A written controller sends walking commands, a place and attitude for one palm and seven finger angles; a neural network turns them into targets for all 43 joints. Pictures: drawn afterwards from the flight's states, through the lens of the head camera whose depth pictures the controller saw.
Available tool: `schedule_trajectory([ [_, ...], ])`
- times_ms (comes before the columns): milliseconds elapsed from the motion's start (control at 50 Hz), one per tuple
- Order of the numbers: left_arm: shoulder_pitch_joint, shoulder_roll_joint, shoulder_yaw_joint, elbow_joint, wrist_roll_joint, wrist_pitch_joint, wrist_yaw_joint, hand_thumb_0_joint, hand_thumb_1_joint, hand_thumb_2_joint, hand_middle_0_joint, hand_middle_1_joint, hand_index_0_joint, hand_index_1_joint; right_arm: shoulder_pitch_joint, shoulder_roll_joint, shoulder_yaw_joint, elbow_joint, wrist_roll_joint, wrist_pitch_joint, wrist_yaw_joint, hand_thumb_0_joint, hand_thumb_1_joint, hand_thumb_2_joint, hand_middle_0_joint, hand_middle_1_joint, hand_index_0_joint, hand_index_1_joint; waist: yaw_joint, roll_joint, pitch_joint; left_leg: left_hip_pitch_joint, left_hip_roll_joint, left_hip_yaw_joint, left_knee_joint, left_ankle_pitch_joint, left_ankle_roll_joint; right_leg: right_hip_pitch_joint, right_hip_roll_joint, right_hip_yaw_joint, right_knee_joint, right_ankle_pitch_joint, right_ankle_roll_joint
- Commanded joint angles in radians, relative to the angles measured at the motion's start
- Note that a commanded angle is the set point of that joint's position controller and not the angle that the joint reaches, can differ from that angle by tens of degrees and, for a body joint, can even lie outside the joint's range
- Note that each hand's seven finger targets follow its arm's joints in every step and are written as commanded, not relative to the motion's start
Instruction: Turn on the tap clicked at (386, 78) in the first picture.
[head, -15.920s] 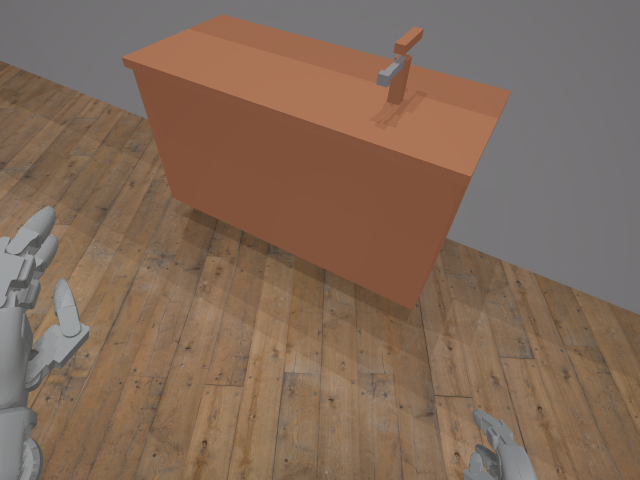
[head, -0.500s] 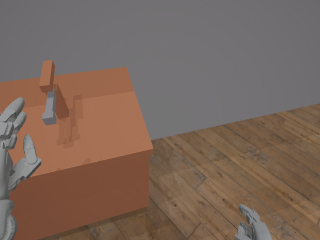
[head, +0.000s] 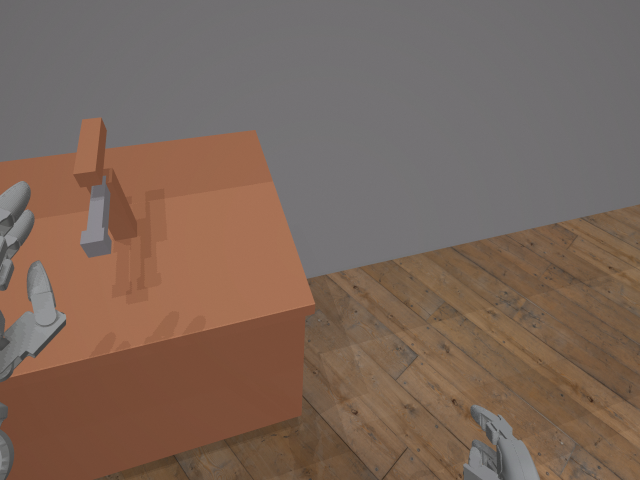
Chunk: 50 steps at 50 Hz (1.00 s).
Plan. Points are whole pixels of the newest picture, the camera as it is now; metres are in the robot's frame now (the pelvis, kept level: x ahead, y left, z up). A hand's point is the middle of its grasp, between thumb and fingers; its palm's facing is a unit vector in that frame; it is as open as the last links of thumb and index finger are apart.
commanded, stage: shuffle to correct the standing spot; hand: left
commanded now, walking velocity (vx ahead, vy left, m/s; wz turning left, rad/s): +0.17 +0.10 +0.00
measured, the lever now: (96, 242) +0.39 +0.33 +0.06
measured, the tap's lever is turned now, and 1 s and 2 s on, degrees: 0 0 0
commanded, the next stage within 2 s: come to a stop and stand still in 0.34 s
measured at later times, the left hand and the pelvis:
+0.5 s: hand (64, 292) +0.23 +0.25 +0.18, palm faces +0.35 -0.81 -0.47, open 7.4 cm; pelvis +0.02 +0.01 +0.01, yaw +0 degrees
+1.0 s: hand (47, 241) +0.29 +0.29 +0.19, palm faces +0.40 -0.84 -0.36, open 7.4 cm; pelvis +0.06 +0.04 +0.02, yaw -1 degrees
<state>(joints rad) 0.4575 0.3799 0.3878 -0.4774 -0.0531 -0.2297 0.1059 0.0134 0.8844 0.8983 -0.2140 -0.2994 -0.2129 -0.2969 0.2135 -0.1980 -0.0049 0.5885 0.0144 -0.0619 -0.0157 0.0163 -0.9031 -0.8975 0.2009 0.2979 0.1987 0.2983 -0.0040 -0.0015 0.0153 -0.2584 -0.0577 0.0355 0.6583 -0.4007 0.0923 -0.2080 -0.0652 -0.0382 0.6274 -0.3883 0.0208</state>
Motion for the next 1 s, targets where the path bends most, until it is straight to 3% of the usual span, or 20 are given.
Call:
schedule_trajectory([
  [0,-0.093,0.153,0.081,-0.211,0.013,-0.060,0.017,0.000,0.900,0.900,-0.200,-0.300,-0.200,-0.300,-0.065,-0.134,-0.049,-0.154,-0.006,-0.056,-0.013,0.000,-0.900,-0.900,0.200,0.300,0.200,0.300,-0.001,0.158,-0.087,0.116,0.182,-0.197,-0.183,0.639,-0.041,-0.034,0.047,-0.066,-0.101,0.083,-0.054],
  [40,-0.092,0.162,0.097,-0.173,0.014,-0.062,0.023,0.000,0.900,0.900,-0.200,-0.300,-0.200,-0.300,-0.067,-0.135,-0.051,-0.151,0.001,-0.054,-0.015,0.000,-0.900,-0.900,0.200,0.300,0.200,0.300,0.013,0.042,-0.119,-0.048,0.134,-0.127,-0.067,0.550,-0.056,0.181,-0.006,-0.018,-0.186,0.344,-0.088],
  [80,-0.082,0.166,0.097,-0.174,0.007,-0.063,0.027,0.000,0.900,0.900,-0.200,-0.300,-0.200,-0.300,-0.066,-0.137,-0.067,-0.157,0.010,-0.045,-0.015,0.000,-0.900,-0.900,0.200,0.300,0.200,0.300,0.022,-0.199,-0.157,-0.231,0.034,-0.038,0.204,0.376,-0.073,0.303,-0.195,0.229,-0.191,0.534,-0.207],
  [120,-0.098,0.170,0.111,-0.180,0.002,-0.072,0.039,0.000,0.900,0.900,-0.200,-0.300,-0.200,-0.300,-0.081,-0.118,-0.053,-0.140,0.009,-0.035,-0.007,0.000,-0.900,-0.900,0.200,0.300,0.200,0.300,0.015,-0.153,-0.060,-0.244,0.087,-0.104,0.119,-0.093,-0.051,0.143,-0.300,0.300,-0.218,0.376,-0.221],
  [140,-0.117,0.149,0.095,-0.197,0.003,-0.068,0.040,0.000,0.900,0.900,-0.200,-0.300,-0.200,-0.300,-0.064,-0.110,-0.048,-0.126,0.007,-0.030,-0.007,0.000,-0.900,-0.900,0.200,0.300,0.200,0.300,-0.020,-0.080,-0.038,-0.113,0.108,-0.106,-0.088,-0.065,-0.045,0.026,-0.250,0.210,-0.159,0.233,-0.168],
  [160,-0.135,0.141,0.089,-0.238,0.003,-0.065,0.036,0.000,0.900,0.900,-0.200,-0.300,-0.200,-0.300,-0.059,-0.116,-0.048,-0.122,0.003,-0.034,-0.018,0.000,-0.900,-0.900,0.200,0.300,0.200,0.300,-0.045,0.116,-0.051,0.060,0.075,-0.105,-0.256,0.042,-0.045,-0.082,-0.096,0.064,0.012,0.185,-0.109],
  [180,-0.154,0.140,0.072,-0.290,0.010,-0.071,0.035,0.000,0.900,0.900,-0.200,-0.300,-0.200,-0.300,-0.074,-0.145,-0.059,-0.146,0.000,-0.045,-0.023,0.000,-0.900,-0.900,0.200,0.300,0.200,0.300,-0.039,0.351,-0.068,0.201,0.183,-0.312,-0.338,0.164,-0.013,-0.253,0.060,-0.060,0.224,0.061,-0.042],
  [220,-0.135,0.171,0.085,-0.237,0.018,-0.055,0.030,0.000,0.900,0.900,-0.200,-0.300,-0.200,-0.300,-0.094,-0.125,-0.054,-0.145,-0.021,-0.060,-0.020,0.000,-0.900,-0.900,0.200,0.300,0.200,0.300,-0.024,0.279,-0.033,0.173,0.300,-0.521,-0.426,0.176,0.048,-0.375,0.060,0.032,0.466,-0.132,-0.041],
  [260,-0.162,0.169,0.084,-0.276,0.022,-0.058,0.027,0.000,0.900,0.900,-0.200,-0.300,-0.200,-0.300,-0.097,-0.123,-0.057,-0.142,-0.011,-0.068,-0.018,0.000,-0.900,-0.900,0.200,0.300,0.200,0.300,-0.010,0.125,-0.035,0.175,0.294,-0.422,-0.375,0.297,0.077,-0.404,0.029,0.027,0.485,-0.090,-0.038],
  [340,-0.037,0.135,0.079,-0.221,0.023,-0.055,0.024,0.000,0.900,0.900,-0.200,-0.300,-0.200,-0.300,-0.075,-0.124,-0.048,-0.124,-0.006,-0.080,-0.016,0.000,-0.900,-0.900,0.200,0.300,0.200,0.300,0.003,0.176,-0.075,0.068,0.239,-0.232,-0.372,0.308,0.066,-0.258,0.029,-0.040,0.277,0.003,-0.037],
  [440,-0.015,0.161,0.125,-0.132,0.014,-0.045,0.024,0.000,0.900,0.900,-0.200,-0.300,-0.200,-0.300,-0.082,-0.120,-0.034,-0.138,-0.009,-0.070,-0.034,0.000,-0.900,-0.900,0.200,0.300,0.200,0.300,0.026,0.079,-0.099,-0.151,0.214,-0.184,-0.288,0.154,0.018,0.140,0.042,-0.070,-0.163,0.149,-0.042],
  [480,-0.066,0.185,0.132,-0.112,0.015,-0.049,0.023,0.000,0.900,0.900,-0.200,-0.300,-0.200,-0.300,-0.077,-0.118,-0.037,-0.135,-0.007,-0.070,-0.038,0.000,-0.900,-0.900,0.200,0.300,0.200,0.300,0.017,-0.084,-0.133,-0.292,0.128,-0.117,-0.051,0.088,-0.026,0.319,-0.079,0.110,-0.270,0.146,-0.097],
  [520,-0.090,0.138,0.091,-0.084,-0.001,-0.044,0.015,0.000,0.900,0.900,-0.200,-0.300,-0.200,-0.300,-0.040,-0.145,-0.075,-0.134,0.002,-0.085,-0.024,0.000,-0.900,-0.900,0.200,0.300,0.200,0.300,0.010,-0.304,-0.132,-0.322,0.025,-0.071,0.306,-0.077,-0.066,0.203,-0.335,0.525,-0.421,-0.004,-0.242],
  [540,-0.107,0.127,0.066,-0.114,-0.002,-0.047,0.015,0.000,0.900,0.900,-0.200,-0.300,-0.200,-0.300,-0.045,-0.161,-0.080,-0.138,0.004,-0.084,-0.012,0.000,-0.900,-0.900,0.200,0.300,0.200,0.300,0.004,-0.254,-0.068,-0.311,0.054,-0.109,0.369,-0.055,-0.078,0.102,-0.358,0.528,-0.451,-0.051,-0.254],
  [580,-0.133,0.130,0.062,-0.173,0.008,-0.050,0.025,0.000,0.900,0.900,-0.200,-0.300,-0.200,-0.300,-0.080,-0.114,-0.037,-0.122,0.002,-0.078,-0.007,0.000,-0.900,-0.900,0.200,0.300,0.200,0.300,0.001,-0.060,-0.025,-0.237,0.116,-0.125,0.264,-0.038,-0.074,0.022,-0.319,0.363,-0.378,0.167,-0.238],
  [620,-0.124,0.145,0.063,-0.228,0.021,-0.053,0.051,0.000,0.900,0.900,-0.200,-0.300,-0.200,-0.300,-0.098,-0.090,-0.018,-0.114,-0.009,-0.081,-0.019,0.000,-0.900,-0.900,0.200,0.300,0.200,0.300,0.012,-0.041,-0.069,-0.093,0.097,-0.044,0.028,0.022,-0.069,0.022,-0.236,0.179,-0.310,0.326,-0.179],
  [660,-0.122,0.173,0.082,-0.283,0.019,-0.052,0.071,0.000,0.900,0.900,-0.200,-0.300,-0.200,-0.300,-0.110,-0.088,-0.022,-0.115,-0.020,-0.092,-0.037,0.000,-0.900,-0.900,0.200,0.300,0.200,0.300,0.006,-0.019,-0.083,0.037,0.058,0.006,-0.155,0.189,-0.081,0.010,-0.176,0.101,-0.267,0.274,-0.122],
  [780,-0.079,0.142,0.091,-0.229,0.008,-0.030,0.060,0.000,0.900,0.900,-0.200,-0.300,-0.200,-0.300,-0.102,-0.117,-0.031,-0.144,-0.002,-0.088,-0.049,0.000,-0.900,-0.900,0.200,0.300,0.200,0.300,0.009,0.147,-0.026,-0.058,0.200,-0.176,-0.325,0.199,-0.054,0.030,0.003,0.026,-0.166,0.112,-0.029],
  [840,-0.087,0.128,0.079,-0.193,0.012,-0.026,0.050,0.000,0.900,0.900,-0.200,-0.300,-0.200,-0.300,-0.094,-0.117,-0.030,-0.148,0.000,-0.092,-0.043,0.000,-0.900,-0.900,0.200,0.300,0.200,0.300,0.013,0.072,-0.057,-0.068,0.200,-0.161,-0.328,0.247,-0.060,0.106,0.014,0.019,-0.196,0.223,-0.025],
  [980,-0.081,0.113,0.038,-0.263,0.005,0.003,0.033,0.000,0.900,0.900,-0.200,-0.300,-0.200,-0.300,-0.086,-0.117,-0.031,-0.165,-0.007,-0.083,-0.027,0.000,-0.900,-0.900,0.200,0.300,0.200,0.300,0.008,0.112,-0.157,0.078,0.209,-0.124,-0.274,0.524,-0.088,0.100,0.020,0.001,-0.212,0.353,-0.026],
])
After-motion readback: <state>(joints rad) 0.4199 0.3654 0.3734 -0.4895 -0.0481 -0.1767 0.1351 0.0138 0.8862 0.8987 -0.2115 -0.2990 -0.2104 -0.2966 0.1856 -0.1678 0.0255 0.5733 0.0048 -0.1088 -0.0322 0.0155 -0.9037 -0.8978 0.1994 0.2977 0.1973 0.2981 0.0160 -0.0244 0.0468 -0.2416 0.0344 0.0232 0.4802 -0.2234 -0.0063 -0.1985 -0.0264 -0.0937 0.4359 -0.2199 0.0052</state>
